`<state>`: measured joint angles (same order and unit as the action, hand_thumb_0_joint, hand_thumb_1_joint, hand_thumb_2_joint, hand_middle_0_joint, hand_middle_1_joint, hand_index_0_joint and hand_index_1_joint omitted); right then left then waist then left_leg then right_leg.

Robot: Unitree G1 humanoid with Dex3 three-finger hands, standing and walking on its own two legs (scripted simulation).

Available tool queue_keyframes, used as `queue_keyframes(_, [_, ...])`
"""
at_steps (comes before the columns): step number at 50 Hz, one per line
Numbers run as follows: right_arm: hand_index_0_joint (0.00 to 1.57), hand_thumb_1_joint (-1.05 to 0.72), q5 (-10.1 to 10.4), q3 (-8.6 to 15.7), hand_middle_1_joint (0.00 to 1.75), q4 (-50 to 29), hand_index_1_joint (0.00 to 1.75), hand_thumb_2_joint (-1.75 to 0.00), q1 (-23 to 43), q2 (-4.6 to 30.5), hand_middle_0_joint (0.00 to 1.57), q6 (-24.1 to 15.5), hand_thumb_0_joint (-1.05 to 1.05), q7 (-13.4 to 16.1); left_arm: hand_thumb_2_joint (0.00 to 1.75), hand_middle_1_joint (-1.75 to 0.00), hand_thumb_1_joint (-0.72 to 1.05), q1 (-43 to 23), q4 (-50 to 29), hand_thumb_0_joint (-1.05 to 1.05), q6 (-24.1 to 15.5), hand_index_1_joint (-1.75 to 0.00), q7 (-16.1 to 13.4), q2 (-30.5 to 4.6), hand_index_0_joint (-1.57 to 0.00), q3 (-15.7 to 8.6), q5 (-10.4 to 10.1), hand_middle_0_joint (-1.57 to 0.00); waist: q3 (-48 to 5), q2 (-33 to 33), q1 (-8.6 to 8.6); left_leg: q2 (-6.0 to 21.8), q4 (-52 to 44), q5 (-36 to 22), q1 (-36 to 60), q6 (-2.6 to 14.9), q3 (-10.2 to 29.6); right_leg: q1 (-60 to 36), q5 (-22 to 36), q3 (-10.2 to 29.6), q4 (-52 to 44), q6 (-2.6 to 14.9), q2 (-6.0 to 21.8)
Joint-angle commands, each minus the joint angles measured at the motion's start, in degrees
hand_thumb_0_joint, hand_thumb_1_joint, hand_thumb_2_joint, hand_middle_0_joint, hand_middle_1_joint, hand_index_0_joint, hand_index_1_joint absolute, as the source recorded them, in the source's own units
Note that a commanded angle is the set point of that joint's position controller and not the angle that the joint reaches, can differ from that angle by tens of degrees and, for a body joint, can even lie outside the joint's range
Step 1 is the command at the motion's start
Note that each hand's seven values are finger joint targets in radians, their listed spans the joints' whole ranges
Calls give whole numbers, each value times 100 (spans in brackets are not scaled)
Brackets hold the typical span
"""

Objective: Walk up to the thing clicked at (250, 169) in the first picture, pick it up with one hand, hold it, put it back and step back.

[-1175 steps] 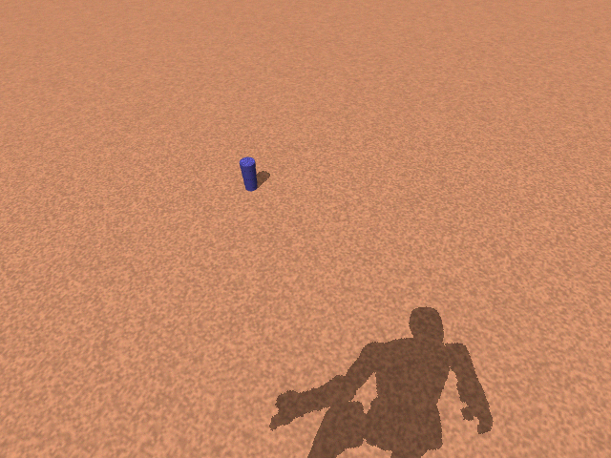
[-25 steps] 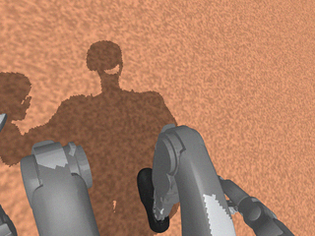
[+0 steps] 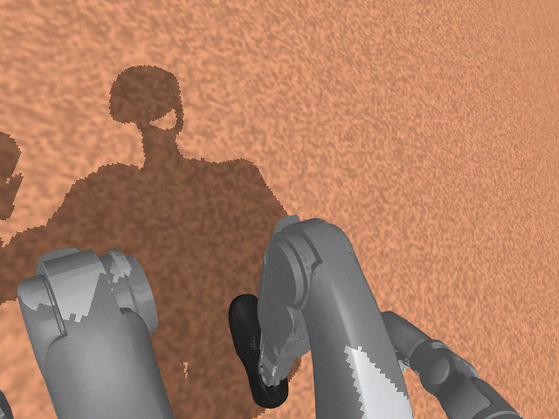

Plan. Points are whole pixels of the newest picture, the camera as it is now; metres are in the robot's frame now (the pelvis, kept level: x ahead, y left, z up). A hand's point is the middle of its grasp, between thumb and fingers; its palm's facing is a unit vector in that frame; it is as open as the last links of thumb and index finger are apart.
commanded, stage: lower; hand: left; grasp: from the side
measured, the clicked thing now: out of the picture +0.39 +0.32 -0.20
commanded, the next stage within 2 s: loosen in 0.12 s
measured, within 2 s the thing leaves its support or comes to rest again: neither
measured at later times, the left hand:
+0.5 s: hand out of the picture +0.39 +0.32 -0.18, palm faces +0.50 -0.87 +0.00, open 10.1 cm
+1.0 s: hand out of the picture +0.39 +0.32 -0.17, palm faces +0.47 -0.88 +0.00, open 17.1 cm
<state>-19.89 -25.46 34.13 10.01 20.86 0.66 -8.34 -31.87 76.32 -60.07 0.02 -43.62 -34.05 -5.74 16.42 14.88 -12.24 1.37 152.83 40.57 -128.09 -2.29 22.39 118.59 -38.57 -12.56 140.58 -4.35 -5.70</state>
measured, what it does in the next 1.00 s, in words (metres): stands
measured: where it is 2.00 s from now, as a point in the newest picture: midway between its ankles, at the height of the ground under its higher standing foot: (192, 402)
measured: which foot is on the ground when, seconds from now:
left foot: down 0.00-1.00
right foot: down 0.00-1.00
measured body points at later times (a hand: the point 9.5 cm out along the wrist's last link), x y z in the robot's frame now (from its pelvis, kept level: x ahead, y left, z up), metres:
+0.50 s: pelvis -0.01 +0.00 +0.00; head +0.21 +0.20 +0.33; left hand +0.36 +0.37 -0.17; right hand +0.18 -0.24 -0.04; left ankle +0.08 +0.13 -0.25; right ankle +0.13 -0.13 -0.25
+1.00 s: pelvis -0.01 +0.01 +0.00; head +0.21 +0.20 +0.34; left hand +0.36 +0.37 -0.17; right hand +0.19 -0.23 -0.03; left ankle +0.08 +0.13 -0.25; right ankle +0.13 -0.12 -0.24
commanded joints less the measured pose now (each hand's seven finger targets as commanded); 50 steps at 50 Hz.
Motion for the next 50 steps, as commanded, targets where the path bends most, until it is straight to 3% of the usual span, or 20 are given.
queue_keyframes(1, [20, -90, -17, 657, 30, -84, 30, -90, -218, 1977, 20, 46, 0, 85, 123, -134, 26, -1247, -1105, 0, -701, -133, -44, -1286, -124, -100, -50, -123, -3570, -3297, -486, 354, -1811, -958, 2517, 18, -725, -1538, 1380, -702, -980, 475, -137])
queue_keyframes(11, [20, -89, -56, 559, 30, -133, 30, -90, -103, 2013, 20, 60, 0, 75, 124, -134, 25, -1250, -725, 0, -756, -134, -141, -1276, -126, 13, -7, -125, -3260, -3146, -573, 383, -1811, -780, 2398, 32, -653, -1437, 1250, -780, -1013, 458, -174])
queue_keyframes(12, [20, -90, -78, 543, 30, -116, 30, -90, -126, 2019, 20, 62, 0, 78, 116, -131, 23, -1321, -735, 0, -773, -131, -149, -1282, -130, 23, 1, -128, -3286, -3165, -615, 390, -1816, -796, 2445, 26, -634, -1464, 1262, -799, -1005, 453, -173])
queue_keyframes(13, [20, -91, -81, 529, 30, -144, 30, -89, -80, 2011, 20, 55, 0, 78, 108, -123, 15, -1331, -747, 0, -796, -123, -138, -1138, -124, 122, -23, -121, -3264, -3124, -639, 385, -1811, -782, 2433, 28, -614, -1454, 1269, -812, -1012, 443, -181])
queue_keyframes(15, [20, -91, -72, 508, 30, -174, 30, -89, -62, 2012, 20, 47, 0, 74, 92, -107, 7, -1368, -764, 0, -832, -107, -143, -1390, -114, -10, -44, -111, -3248, -3104, -580, 382, -1796, -633, 2356, 54, -634, -1448, 1151, -810, -1048, 447, -194])
queue_keyframes(19, [20, -91, -86, 485, 30, -214, 30, -89, -28, 2019, 20, 41, 0, 63, 61, -85, -11, -1355, -732, 0, -874, -83, -146, -1360, -96, 38, -15, -94, -3156, -3207, -588, 389, -1881, -547, 2359, 25, -594, -1400, 1073, -863, -1007, 459, -193])
queue_keyframes(22, [20, -91, -80, 491, 30, -199, 30, -90, -24, 2034, 20, 20, 0, 69, 48, -63, -28, -1367, -713, 0, -861, -62, -134, -1326, -72, 58, -41, -71, -3158, -3122, -613, 390, -1823, -579, 2330, 47, -604, -1420, 1134, -838, -1027, 446, -208])
queue_keyframes(23, [20, -91, -81, 494, 30, -178, 30, -90, -54, 2048, 20, 26, 0, 68, 43, -57, -31, -1322, -726, 0, -870, -57, -136, -1359, -67, 3, -42, -66, -3200, -3154, -608, 404, -1851, -707, 2413, 29, -575, -1455, 1231, -843, -993, 450, -197])
queue_keyframes(26, [20, -92, -75, 495, 30, -201, 30, -90, -63, 2032, 20, 42, 0, 76, 31, -44, -41, -1123, -513, 0, -778, -44, -77, -1235, -56, 129, -26, -56, -3154, -3096, -578, 397, -1829, -684, 2359, 35, -607, -1440, 1205, -845, -1038, 457, -226])
queue_keyframes(28, [20, -91, -71, 494, 30, -197, 30, -90, -68, 2041, 20, 53, 0, 82, 28, -39, -43, -984, -421, 0, -724, -39, -51, -1053, -49, 203, -57, -49, -3081, -3033, -592, 401, -1876, -728, 2371, 25, -565, -1403, 1236, -877, -1034, 456, -221])
queue_keyframes(30, [20, -91, -49, 486, 30, -233, 30, -90, -36, 2050, 20, 59, 0, 76, 24, -34, -46, -1028, -455, 0, -711, -34, -54, -1134, -44, 174, -81, -44, -3054, -2996, -533, 386, -1888, -696, 2304, 34, -554, -1366, 1197, -896, -1032, 461, -222])
queue_keyframes(33, [20, -91, -35, 497, 30, -292, 30, -90, -9, 2054, 20, 59, 0, 57, 18, -25, -51, -1071, -468, 0, -714, -25, -40, -992, -35, 288, -101, -35, -2967, -2988, -575, 402, -1947, -529, 2329, 24, -497, -1290, 1073, -911, -1028, 451, -208])
queue_keyframes(34, [20, -91, -31, 498, 30, -271, 30, -90, -58, 2065, 20, 68, 0, 60, 15, -22, -54, -1036, -404, 0, -701, -22, -62, -1201, -32, 130, -96, -32, -2994, -2967, -534, 395, -1935, -455, 2262, 37, -509, -1289, 1007, -912, -1034, 465, -221])
queue_keyframes(38, [20, -91, -32, 475, 30, -310, 30, -90, 22, 2008, 20, 46, 0, 51, 7, -9, -61, -1158, -489, 0, -734, -10, -28, -1024, -19, 288, -123, -20, -2959, -2903, -577, 394, -1896, -462, 2233, 55, -539, -1308, 1024, -882, -1077, 455, -229])
queue_keyframes(42, [20, -91, -51, 455, 30, -268, 30, -90, -59, 1998, 20, 44, 0, 64, 2, -2, -61, -1131, -496, 0, -744, -2, -43, -1112, -11, 264, -85, -11, -3146, -3023, -540, 397, -1890, -682, 2380, 32, -538, -1446, 1181, -882, -1059, 461, -249])
queue_keyframes(44, [20, -89, -33, 462, 30, -182, 30, -90, -64, 1980, 20, 76, 0, 73, 6, -3, -57, -1048, -324, 0, -716, -3, 17, -919, -7, 403, -77, -7, -2889, -2951, -579, 422, -1946, -541, 2326, 28, -503, -1256, 1055, -884, -1057, 458, -228])
queue_keyframes(48, [20, -89, -23, 474, 30, -199, 30, -90, -103, 2018, 20, 128, 0, 119, 7, -1, -52, -1115, -979, 0, -749, -1, 52, -1611, -6, -48, -84, -6, -3209, -3298, -351, 422, -1989, -694, 2476, 17, -554, -1466, 1138, -806, -1033, 469, -201])
queue_keyframes(50, [20, -89, -2, 557, 30, -202, 30, -90, -188, 1984, 20, 158, 0, 123, 7, -2, -53, -1086, -1380, 0, -658, -2, 103, -1676, -6, -206, -119, -6, -3437, -3513, -271, 429, -2055, -749, 2663, -3, -610, -1469, 1156, -762, -1039, 489, -203])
